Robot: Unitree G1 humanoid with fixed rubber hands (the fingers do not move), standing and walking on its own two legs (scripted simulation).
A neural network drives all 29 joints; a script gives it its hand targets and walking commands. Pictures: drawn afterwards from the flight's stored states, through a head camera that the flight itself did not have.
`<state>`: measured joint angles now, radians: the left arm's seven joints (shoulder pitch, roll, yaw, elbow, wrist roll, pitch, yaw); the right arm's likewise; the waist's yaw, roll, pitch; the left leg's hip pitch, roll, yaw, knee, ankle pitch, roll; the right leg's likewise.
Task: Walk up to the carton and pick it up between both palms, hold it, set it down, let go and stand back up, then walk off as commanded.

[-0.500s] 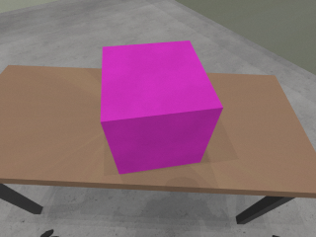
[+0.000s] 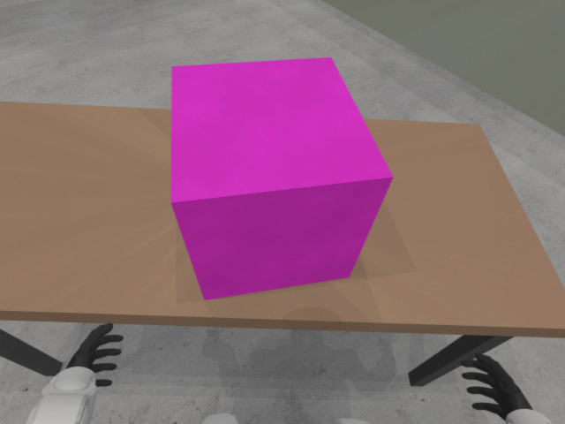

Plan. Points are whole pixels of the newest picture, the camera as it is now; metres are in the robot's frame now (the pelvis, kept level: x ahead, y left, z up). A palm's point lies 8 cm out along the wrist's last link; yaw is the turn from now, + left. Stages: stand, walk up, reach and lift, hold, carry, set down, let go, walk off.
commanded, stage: reach and lift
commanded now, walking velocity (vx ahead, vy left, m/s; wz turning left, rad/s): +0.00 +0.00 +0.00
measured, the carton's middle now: (267, 179) +0.48 +0.04 +0.04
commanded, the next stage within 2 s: none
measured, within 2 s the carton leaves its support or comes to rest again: neither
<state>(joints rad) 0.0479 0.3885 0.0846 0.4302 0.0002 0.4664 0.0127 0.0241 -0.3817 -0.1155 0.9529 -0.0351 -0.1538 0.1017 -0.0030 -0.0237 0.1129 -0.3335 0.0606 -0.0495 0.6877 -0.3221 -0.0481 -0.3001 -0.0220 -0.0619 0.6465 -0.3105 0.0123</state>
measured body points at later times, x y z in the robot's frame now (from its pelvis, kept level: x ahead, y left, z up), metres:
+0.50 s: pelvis +0.00 +0.00 +0.02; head +0.04 +0.03 +0.47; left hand +0.18 +0.29 -0.05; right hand +0.16 -0.30 -0.04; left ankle +0.03 +0.15 -0.72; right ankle +0.02 -0.13 -0.72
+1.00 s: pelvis +0.02 +0.00 +0.02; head +0.06 +0.03 +0.47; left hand +0.20 +0.26 -0.01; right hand +0.20 -0.27 +0.00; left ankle +0.03 +0.15 -0.72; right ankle +0.02 -0.13 -0.72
